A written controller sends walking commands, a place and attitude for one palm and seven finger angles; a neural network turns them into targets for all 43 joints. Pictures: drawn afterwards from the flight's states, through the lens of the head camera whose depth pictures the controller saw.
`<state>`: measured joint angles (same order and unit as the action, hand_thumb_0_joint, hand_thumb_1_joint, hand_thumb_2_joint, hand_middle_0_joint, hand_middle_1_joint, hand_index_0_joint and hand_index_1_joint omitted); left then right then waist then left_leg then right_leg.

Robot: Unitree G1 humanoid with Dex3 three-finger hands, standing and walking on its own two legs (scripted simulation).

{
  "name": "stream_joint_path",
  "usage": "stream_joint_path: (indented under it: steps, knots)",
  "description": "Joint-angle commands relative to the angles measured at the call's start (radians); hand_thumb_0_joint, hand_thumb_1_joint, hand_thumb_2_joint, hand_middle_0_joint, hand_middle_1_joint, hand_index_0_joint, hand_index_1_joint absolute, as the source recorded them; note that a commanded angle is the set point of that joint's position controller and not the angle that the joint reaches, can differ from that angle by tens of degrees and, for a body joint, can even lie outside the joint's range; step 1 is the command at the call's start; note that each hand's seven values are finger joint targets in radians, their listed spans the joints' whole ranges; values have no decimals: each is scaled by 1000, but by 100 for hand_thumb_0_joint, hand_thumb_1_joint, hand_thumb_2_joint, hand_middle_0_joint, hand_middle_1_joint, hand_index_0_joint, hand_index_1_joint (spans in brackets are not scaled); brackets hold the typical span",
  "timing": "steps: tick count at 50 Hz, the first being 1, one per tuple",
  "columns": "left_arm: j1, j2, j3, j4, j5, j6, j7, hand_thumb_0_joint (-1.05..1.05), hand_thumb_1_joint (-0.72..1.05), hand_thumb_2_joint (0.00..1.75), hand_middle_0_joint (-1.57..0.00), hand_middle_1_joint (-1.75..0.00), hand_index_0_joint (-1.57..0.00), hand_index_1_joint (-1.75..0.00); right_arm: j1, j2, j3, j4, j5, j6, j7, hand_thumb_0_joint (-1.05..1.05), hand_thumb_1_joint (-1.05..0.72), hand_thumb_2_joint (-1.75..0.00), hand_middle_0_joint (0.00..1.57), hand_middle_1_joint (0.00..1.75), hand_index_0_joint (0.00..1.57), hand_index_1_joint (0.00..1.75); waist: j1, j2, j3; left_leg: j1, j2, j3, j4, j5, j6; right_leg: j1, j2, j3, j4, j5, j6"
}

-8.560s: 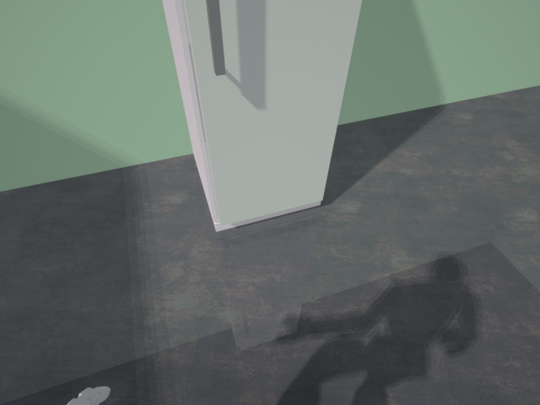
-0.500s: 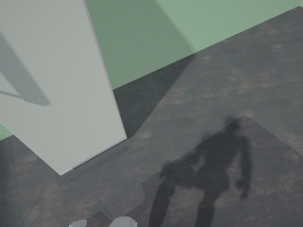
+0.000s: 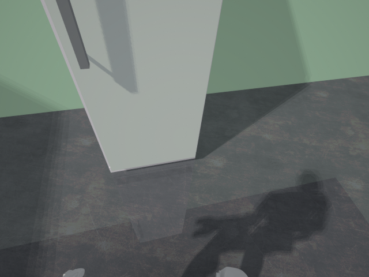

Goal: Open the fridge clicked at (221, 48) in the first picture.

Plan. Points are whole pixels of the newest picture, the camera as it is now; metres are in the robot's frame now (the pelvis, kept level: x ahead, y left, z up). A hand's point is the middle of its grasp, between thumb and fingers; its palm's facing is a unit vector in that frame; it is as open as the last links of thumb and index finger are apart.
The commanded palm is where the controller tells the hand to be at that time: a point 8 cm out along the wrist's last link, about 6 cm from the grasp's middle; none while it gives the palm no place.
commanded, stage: turn to face it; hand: left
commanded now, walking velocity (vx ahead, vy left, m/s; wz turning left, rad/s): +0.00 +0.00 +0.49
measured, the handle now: (65, 1) +0.69 +0.37 +0.22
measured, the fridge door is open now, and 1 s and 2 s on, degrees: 0 0 0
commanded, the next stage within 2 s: take the last steps up to it in 0.38 s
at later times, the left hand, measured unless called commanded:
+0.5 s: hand out of the picture +0.01 +0.16 -0.15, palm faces +0.25 -0.93 -0.28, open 7.4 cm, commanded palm none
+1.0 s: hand out of the picture +0.02 +0.22 -0.17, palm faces +0.34 -0.93 -0.18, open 7.4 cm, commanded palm none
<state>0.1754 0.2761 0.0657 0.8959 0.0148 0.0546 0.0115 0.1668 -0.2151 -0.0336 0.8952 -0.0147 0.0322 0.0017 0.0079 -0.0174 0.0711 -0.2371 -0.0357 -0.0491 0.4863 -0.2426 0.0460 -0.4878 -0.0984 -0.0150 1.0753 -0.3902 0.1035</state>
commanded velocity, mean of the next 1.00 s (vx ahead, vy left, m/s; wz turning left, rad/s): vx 0.16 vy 0.00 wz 0.17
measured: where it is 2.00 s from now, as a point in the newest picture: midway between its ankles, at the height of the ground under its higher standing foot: (170, 254)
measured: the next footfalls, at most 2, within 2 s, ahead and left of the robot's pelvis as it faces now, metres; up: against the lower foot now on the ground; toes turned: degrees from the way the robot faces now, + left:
right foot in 0.22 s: +0.06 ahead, -0.15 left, +0.00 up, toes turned +5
left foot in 0.66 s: -0.03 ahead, +0.09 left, +0.00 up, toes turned +20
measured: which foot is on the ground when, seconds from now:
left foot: down 0.00-0.22, up 0.24-0.64, down 0.66-1.00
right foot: up 0.00-0.20, down 0.22-0.66, up 0.68-1.00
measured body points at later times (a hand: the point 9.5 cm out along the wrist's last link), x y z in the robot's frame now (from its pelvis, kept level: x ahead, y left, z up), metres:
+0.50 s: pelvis -0.01 -0.05 +0.00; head +0.02 -0.07 +0.45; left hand +0.00 +0.20 -0.13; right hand +0.09 -0.30 -0.16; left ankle -0.07 +0.11 -0.67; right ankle +0.02 -0.16 -0.74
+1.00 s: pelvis +0.05 +0.03 +0.00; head +0.05 +0.04 +0.45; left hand +0.00 +0.27 -0.16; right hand +0.07 -0.20 -0.15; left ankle -0.07 +0.08 -0.74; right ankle +0.16 -0.09 -0.67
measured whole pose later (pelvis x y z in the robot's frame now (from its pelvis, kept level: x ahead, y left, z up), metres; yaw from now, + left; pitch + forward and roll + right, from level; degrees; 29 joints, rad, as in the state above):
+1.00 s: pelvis +0.05 +0.03 +0.00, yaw +18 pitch -1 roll +0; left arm 0.26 0.21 0.05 1.04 0.02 0.02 -0.02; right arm 0.42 -0.13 -0.01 1.09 -0.01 -0.04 -0.03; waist 0.00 -0.03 0.02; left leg 0.05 -0.03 0.05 0.27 -0.31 0.05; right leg -0.59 -0.11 -0.05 1.02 -0.19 0.04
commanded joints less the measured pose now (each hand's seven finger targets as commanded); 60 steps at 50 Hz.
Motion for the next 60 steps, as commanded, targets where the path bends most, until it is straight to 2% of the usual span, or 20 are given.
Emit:
stream_joint_path:
  steps: [1, 6, 9, 10, 11, 12, 16, 24, 28, 30, 31, 32, 33, 35, 42, 54, 56, 58, 59, 60]
  knots:
    - [-53, 66, 19, -99, -3, -20, 7, 0, 90, 90, -20, -30, -20, -30, 56, -219, -71, -51, -9, -15, -10, 0, -90, -90, 20, 30, 20, 30, -45, 159, -85, 95, 251, -289, -150, 345, 131, -34, 15, 16, -96, -27, 3]
    - [-36, 44, 9, -110, -13, -33, 13, 0, 90, 90, -20, -30, -20, -30, 47, -215, -77, -54, -13, -8, -12, 0, -90, -90, 20, 30, 20, 30, -31, 191, -124, 57, 232, -340, -81, 471, 129, 124, 68, 3, -324, -41, -17]
    - [55, 61, 16, -87, -14, -52, 18, 0, 90, 90, -20, -30, -20, -30, 30, -188, -77, -55, -2, -8, -9, 0, -90, -90, 20, 30, 20, 30, 18, 135, -161, -54, 164, -317, 18, 395, 59, 365, 67, -4, -645, 189, -27]
    - [89, 117, 26, -78, -4, -63, 22, 0, 90, 90, -20, -30, -20, -30, 42, -140, -71, -57, 7, -10, -4, 0, -90, -90, 20, 30, 20, 30, 30, 1, -184, -189, 92, -244, 124, 177, -4, 514, -64, 112, -742, 242, -60]
    - [106, 206, 44, -79, 11, -69, 28, 0, 90, 90, -20, -30, -20, -30, 51, -76, -60, -81, 10, -12, -1, 0, -90, -90, 20, 30, 20, 30, 38, -282, -177, -363, -57, -47, 351, -276, -82, 575, -335, 379, -774, 395, -176]
    - [105, 214, 43, -86, 5, -62, 29, 0, 90, 90, -20, -30, -20, -30, 39, -128, -74, -87, 2, -3, -7, 0, -90, -90, 20, 30, 20, 30, 41, -205, -164, -328, -20, -60, 547, -377, -84, 435, -429, 385, -770, 487, -270]
    - [-40, 92, 13, -104, 3, -62, 23, 0, 90, 90, -20, -30, -20, -30, 67, -115, -76, -15, -11, 26, 13, 0, -90, -90, 20, 30, 20, 30, -31, -154, -17, -316, 38, -30, 759, -154, -94, 239, -213, 129, -788, 260, -211]
    - [120, 121, 23, -23, 18, -64, 20, 0, 90, 90, -20, -30, -20, -30, -25, -70, -47, -11, 1, 17, 12, 0, -90, -90, 20, 30, 20, 30, 36, -187, -49, -220, 44, 69, 420, -214, -112, 357, -218, 43, -729, 504, -234]
    - [166, 138, 30, 23, 20, -69, 11, 0, 90, 90, -20, -30, -20, -30, -29, -60, -31, -8, 0, -5, 17, 0, -90, -90, 20, 30, 20, 30, 54, -204, -91, -138, 41, 113, 239, -222, -90, 391, -235, 76, -754, 283, -227]
    - [141, 135, 30, 36, 16, -69, 7, 0, 90, 90, -20, -30, -20, -30, 38, -58, -28, 16, -2, -21, 16, 0, -90, -90, 20, 30, 20, 30, 17, -186, -96, -3, 34, 139, 78, -156, -74, 313, -214, 51, -733, 104, -200]
    - [119, 122, 27, 38, 9, -65, 5, 0, 90, 90, -20, -30, -20, -30, 97, -69, -29, 38, -3, -31, 13, 0, -90, -90, 20, 30, 20, 30, -17, -129, -100, 142, 30, 144, -50, -78, -66, 205, -183, 9, -685, -6, -164]
    - [103, 83, 18, 29, 1, -60, -1, 0, 90, 90, -20, -30, -20, -30, 169, -130, -42, 59, -4, -42, 8, 0, -90, -90, 20, 30, 20, 30, -54, 49, -117, 281, 120, 2, -145, -141, -33, 58, -112, -55, -525, -111, -117]
    - [87, -2, 1, 0, -1, -55, -10, 0, 90, 90, -20, -30, -20, -30, 242, -229, -68, 73, -15, -45, -1, 0, -90, -90, 20, 30, 20, 30, -90, 371, -89, 346, 365, -335, -261, -271, 55, -161, 26, -177, -253, -203, -58]
    - [2, 18, -3, -22, 12, -65, -13, 0, 90, 90, -20, -30, -20, -30, 246, -216, -53, 83, -15, -43, -12, 0, -90, -90, 20, 30, 20, 30, -92, 243, 9, 233, 424, -377, -328, -291, 154, -227, -13, -46, -67, -149, -89]
    - [95, -2, -5, 92, 11, -61, -35, 0, 90, 90, -20, -30, -20, -30, 208, -94, -16, 102, 5, -89, -31, 0, -90, -90, 20, 30, 20, 30, -13, 127, 73, 164, 258, -95, -340, 98, 100, -176, -10, -33, 33, 159, -62]
    - [-141, -64, -12, 11, 0, -79, -41, 0, 90, 90, -20, -30, -20, -30, 383, -63, -16, 211, -13, -104, -46, 0, -90, -90, 20, 30, 20, 30, -75, 136, 104, 298, 300, -29, -249, 497, 124, -169, 11, -85, -334, 165, -105]
    - [-86, -56, -10, 25, -2, -88, -39, 0, 90, 90, -20, -30, -20, -30, 367, -80, -18, 219, -12, -103, -47, 0, -90, -90, 20, 30, 20, 30, -40, 152, 61, 279, 294, 3, -167, 692, 112, -18, 56, -116, -416, 128, -136]
    - [127, -26, 4, 93, 3, -104, -32, 0, 90, 90, -20, -30, -20, -30, 349, -95, -21, 220, -4, -104, -45, 0, -90, -90, 20, 30, 20, 30, 57, 86, -55, 211, 248, 46, 70, 810, 67, 288, 111, -145, -529, 225, -155]
    - [275, 29, 22, 139, 11, -119, -25, 0, 90, 90, -20, -30, -20, -30, 343, -79, -22, 214, 7, -108, -38, 0, -90, -90, 20, 30, 20, 30, 119, 39, -148, 39, 205, 67, 285, 658, 30, 556, 28, -40, -547, 295, -195]
    - [412, 135, 51, 171, 16, -129, -10, 0, 90, 90, -20, -30, -20, -30, 380, -24, -17, 189, 21, -114, -29, 0, -90, -90, 20, 30, 20, 30, 150, -184, -300, -202, 36, 131, 629, 49, -20, 792, -265, 368, -620, 434, -315]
